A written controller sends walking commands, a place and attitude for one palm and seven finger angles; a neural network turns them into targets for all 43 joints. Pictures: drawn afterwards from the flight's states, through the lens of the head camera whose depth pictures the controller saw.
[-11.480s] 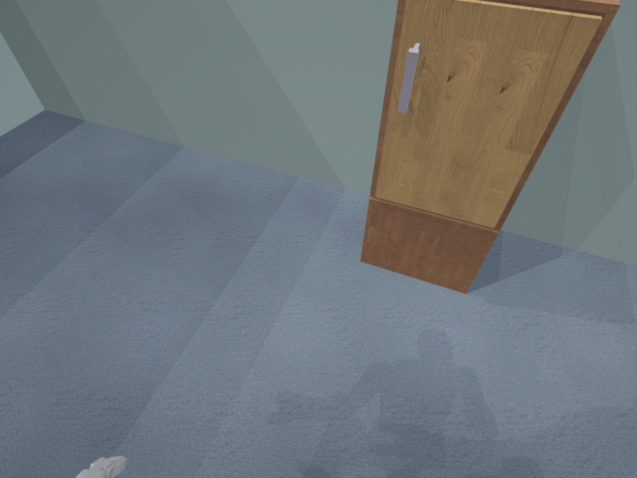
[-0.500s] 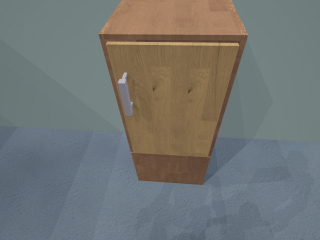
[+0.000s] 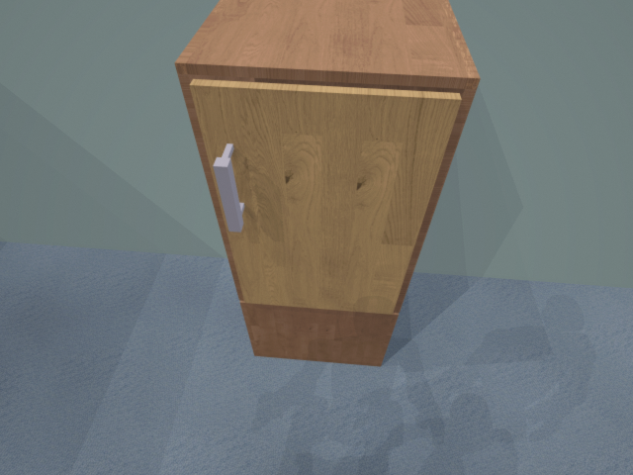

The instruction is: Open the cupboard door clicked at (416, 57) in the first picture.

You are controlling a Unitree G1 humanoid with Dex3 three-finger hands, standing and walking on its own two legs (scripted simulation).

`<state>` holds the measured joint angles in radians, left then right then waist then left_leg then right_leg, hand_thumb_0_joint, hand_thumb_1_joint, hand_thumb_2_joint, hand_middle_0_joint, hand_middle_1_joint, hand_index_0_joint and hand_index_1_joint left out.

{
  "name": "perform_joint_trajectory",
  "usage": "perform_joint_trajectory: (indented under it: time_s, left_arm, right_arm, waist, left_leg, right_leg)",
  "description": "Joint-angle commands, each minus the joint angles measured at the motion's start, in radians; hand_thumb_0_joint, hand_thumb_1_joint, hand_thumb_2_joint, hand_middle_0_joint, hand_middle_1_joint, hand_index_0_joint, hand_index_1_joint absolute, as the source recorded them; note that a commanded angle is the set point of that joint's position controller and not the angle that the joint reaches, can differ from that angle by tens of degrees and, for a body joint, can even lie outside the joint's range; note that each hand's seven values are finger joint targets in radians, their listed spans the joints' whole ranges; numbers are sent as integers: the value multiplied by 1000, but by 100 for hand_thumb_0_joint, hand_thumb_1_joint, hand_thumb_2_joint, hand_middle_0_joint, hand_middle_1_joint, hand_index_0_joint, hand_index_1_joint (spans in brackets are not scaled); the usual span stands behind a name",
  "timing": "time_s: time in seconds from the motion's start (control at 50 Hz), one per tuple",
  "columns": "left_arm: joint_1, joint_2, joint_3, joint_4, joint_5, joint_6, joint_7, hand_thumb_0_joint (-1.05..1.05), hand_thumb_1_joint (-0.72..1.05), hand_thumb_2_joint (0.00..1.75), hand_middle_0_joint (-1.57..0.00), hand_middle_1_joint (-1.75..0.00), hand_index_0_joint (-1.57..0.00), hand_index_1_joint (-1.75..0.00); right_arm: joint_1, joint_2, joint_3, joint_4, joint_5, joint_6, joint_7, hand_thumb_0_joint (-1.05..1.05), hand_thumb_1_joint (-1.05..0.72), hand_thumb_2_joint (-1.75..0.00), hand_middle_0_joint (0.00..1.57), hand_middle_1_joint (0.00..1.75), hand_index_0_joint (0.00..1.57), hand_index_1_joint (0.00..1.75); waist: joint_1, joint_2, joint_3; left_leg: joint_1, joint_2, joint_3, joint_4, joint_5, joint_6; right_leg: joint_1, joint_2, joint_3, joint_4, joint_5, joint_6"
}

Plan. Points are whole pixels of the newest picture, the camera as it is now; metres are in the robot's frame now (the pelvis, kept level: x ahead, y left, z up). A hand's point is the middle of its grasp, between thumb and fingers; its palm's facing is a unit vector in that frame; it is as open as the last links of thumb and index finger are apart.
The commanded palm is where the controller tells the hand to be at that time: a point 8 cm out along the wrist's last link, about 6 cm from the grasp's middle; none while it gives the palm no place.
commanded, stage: come to a stop and stand still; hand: left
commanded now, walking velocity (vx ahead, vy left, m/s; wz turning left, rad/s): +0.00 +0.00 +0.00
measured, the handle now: (232, 189) +0.54 +0.17 +0.03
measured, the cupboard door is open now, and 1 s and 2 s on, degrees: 0 0 0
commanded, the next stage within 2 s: look again from close up in 0.20 s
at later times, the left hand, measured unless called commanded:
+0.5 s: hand out of the picture +0.05 +0.20 -0.16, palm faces +0.00 -0.96 -0.27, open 7.4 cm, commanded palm none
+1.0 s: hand (163, 458) +0.15 +0.20 -0.06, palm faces +0.29 -0.95 -0.14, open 7.5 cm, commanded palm +0.10 +0.25 -0.06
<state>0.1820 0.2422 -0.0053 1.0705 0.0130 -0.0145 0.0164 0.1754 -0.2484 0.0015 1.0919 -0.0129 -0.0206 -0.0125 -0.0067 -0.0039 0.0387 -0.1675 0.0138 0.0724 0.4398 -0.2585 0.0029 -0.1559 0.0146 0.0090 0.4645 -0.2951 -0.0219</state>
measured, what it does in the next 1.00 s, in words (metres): stands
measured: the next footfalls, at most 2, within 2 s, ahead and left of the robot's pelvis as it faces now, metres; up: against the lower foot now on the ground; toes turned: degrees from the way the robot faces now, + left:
none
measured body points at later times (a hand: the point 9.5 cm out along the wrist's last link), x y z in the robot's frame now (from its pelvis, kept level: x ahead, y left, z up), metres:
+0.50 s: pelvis +0.01 -0.01 +0.00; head +0.02 -0.01 +0.45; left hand +0.05 +0.25 -0.14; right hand +0.06 -0.27 -0.15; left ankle -0.01 +0.12 -0.74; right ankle -0.03 -0.11 -0.74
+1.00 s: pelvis -0.01 -0.01 -0.01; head +0.01 -0.02 +0.44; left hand +0.13 +0.25 -0.05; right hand +0.09 -0.26 -0.13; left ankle -0.01 +0.12 -0.74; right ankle -0.03 -0.10 -0.74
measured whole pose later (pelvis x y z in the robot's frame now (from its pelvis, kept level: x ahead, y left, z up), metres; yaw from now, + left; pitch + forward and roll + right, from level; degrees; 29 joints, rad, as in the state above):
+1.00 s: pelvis -0.01 -0.01 -0.01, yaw +4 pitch +1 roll +1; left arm 0.39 0.17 0.10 0.33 -0.16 -0.12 0.02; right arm 0.29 -0.24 -0.03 0.86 0.02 -0.20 -0.06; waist -0.02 0.02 0.00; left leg -0.26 0.01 0.02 0.52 -0.27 -0.01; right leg -0.22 0.00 -0.05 0.54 -0.33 -0.03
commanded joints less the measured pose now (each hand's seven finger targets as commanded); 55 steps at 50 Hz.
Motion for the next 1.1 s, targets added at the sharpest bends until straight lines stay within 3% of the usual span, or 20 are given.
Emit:
perform_joint_trajectory:
  time_s: [0.0,0.2,0.28,0.82,0.84,0.86,0.88,0.9,0.92,0.94,0.96,0.98,1.0,1.02,1.04,1.08]
  left_arm:
    - [16,164,32,-46,2,-20,11,0,90,90,-20,-30,-20,-30]
    - [19,172,33,-38,1,-22,10,0,90,90,-20,-30,-20,-30]
    - [17,169,31,-34,0,-20,9,0,90,90,-20,-30,-20,-30]
    - [46,148,30,-15,-1,-23,11,0,90,90,-20,-30,-20,-30]
    - [175,67,22,21,2,-35,60,0,90,90,-20,-30,-20,-30]
    - [-589,391,272,-1450,-191,-254,39,0,88,89,-20,-32,-20,-32]
    - [-55,309,253,-1196,-113,-223,51,0,85,88,-20,-33,-20,-33]
    - [204,52,124,-1066,-182,-118,57,0,83,87,-21,-34,-21,-34]
    - [134,-19,111,-1001,-193,-127,36,0,81,86,-21,-36,-21,-36]
    - [78,42,184,-964,-210,-181,10,0,78,85,-21,-37,-21,-37]
    - [135,42,217,-863,-223,-247,-34,0,76,84,-21,-39,-21,-39]
    - [253,3,228,-763,-243,-321,-90,0,74,83,-21,-40,-21,-40]
    - [331,-6,240,-707,-252,-397,-156,0,71,82,-21,-42,-21,-42]
    - [316,5,248,-731,-266,-479,-223,0,69,81,-22,-43,-22,-43]
    - [312,14,246,-756,-279,-557,-292,0,67,80,-22,-45,-22,-45]
    - [260,64,256,-786,-297,-665,-423,0,62,78,-22,-48,-22,-48]
  right_arm:
    - [-2,-136,-21,-44,-1,-19,-12,0,-90,-90,20,30,20,30]
    - [-10,-142,-19,-33,-1,-18,-14,0,-90,-90,20,30,20,30]
    - [-12,-145,-17,-28,-1,-16,-14,0,-90,-90,20,30,20,30]
    - [15,-121,-14,-3,0,-15,-19,0,-90,-90,20,30,20,30]
    - [-27,-81,-21,-64,12,-12,-12,0,-90,-90,20,30,20,30]
    - [26,-199,-51,-396,61,-149,-54,0,-90,-90,20,30,20,30]
    - [-25,-137,-40,-376,36,-234,-88,0,-90,-90,20,30,20,30]
    - [-23,-93,-43,-380,49,-256,-81,0,-90,-90,20,30,20,30]
    - [15,-100,-48,-364,55,-262,-69,0,-90,-90,20,30,20,30]
    - [3,-132,-76,-407,41,-265,-69,0,-90,-90,20,30,20,30]
    - [4,-142,-88,-415,29,-265,-67,0,-90,-90,20,30,20,30]
    - [-11,-133,-90,-440,22,-268,-59,0,-90,-90,20,30,20,30]
    - [-27,-126,-92,-473,28,-279,-44,0,-90,-90,20,30,20,30]
    - [-36,-127,-92,-497,22,-285,-30,0,-90,-90,20,30,20,30]
    - [-53,-127,-96,-530,22,-294,-20,0,-90,-90,20,30,20,30]
    - [-66,-132,-99,-588,29,-312,-4,0,-90,-90,20,30,20,30]
  waist:
    - [7,-6,-46]
    - [10,-7,-63]
    - [9,-2,-48]
    - [12,-5,-41]
    - [33,44,-1]
    - [-66,178,-483]
    - [47,331,-462]
    - [11,292,-309]
    - [-44,91,-161]
    - [-56,-65,-49]
    - [-50,-195,-32]
    - [-13,-259,-26]
    - [30,-195,-43]
    - [47,-182,-123]
    - [59,-147,-172]
    - [53,-116,-263]
  left_leg:
    - [36,106,-99,-62,218,28]
    - [59,109,-98,-65,252,24]
    - [54,110,-101,-82,217,22]
    - [53,110,-99,-88,231,16]
    - [-24,104,-22,139,181,-11]
    - [200,-39,-65,-4,382,24]
    - [283,4,-50,-1,586,42]
    - [197,22,-70,19,591,10]
    - [99,23,-79,61,486,15]
    - [-34,5,-84,114,326,20]
    - [-143,-5,-78,160,215,17]
    - [-260,-16,-81,212,132,11]
    - [-333,-33,-72,265,111,4]
    - [-396,-38,-66,321,84,-6]
    - [-445,-42,-58,377,59,-9]
    - [-536,-46,-57,478,17,-7]
  right_leg:
    - [-16,-121,103,-73,299,-27]
    - [4,-126,100,-81,346,-27]
    - [-7,-126,103,-97,302,-27]
    - [8,-125,99,-113,326,-26]
    - [-10,-202,150,-115,652,50]
    - [100,-90,54,-6,652,-14]
    - [53,-37,15,61,467,-35]
    - [-50,-32,-66,55,287,-18]
    - [-151,-26,-89,29,280,2]
    - [-246,-19,-97,41,273,17]
    - [-321,-19,-101,75,217,30]
    - [-373,-17,-98,132,155,32]
    - [-387,-24,-79,200,155,20]
    - [-412,-24,-66,270,122,14]
    - [-438,-24,-44,324,98,9]
    - [-474,-34,9,399,55,5]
